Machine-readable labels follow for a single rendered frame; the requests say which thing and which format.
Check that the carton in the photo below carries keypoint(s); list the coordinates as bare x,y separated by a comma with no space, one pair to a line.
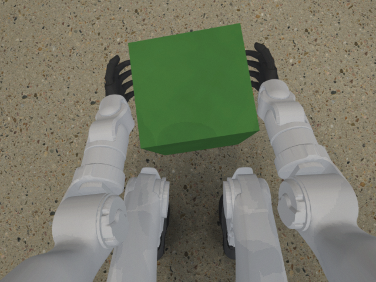
193,90

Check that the robot right foot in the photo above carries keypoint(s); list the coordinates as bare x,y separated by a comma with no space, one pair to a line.
228,250

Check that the left robot upper arm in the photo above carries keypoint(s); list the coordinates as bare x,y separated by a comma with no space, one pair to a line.
85,231

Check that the robot left hand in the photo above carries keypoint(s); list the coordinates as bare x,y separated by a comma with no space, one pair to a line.
113,85

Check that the left robot forearm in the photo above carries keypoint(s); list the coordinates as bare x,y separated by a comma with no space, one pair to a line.
105,152

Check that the right robot forearm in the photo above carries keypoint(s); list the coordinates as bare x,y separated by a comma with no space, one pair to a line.
291,136

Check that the robot right hand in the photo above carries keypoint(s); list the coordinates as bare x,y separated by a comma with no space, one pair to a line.
266,67

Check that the robot right shin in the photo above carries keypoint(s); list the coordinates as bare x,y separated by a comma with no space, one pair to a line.
264,189

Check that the right robot upper arm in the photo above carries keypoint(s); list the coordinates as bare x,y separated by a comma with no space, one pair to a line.
323,209

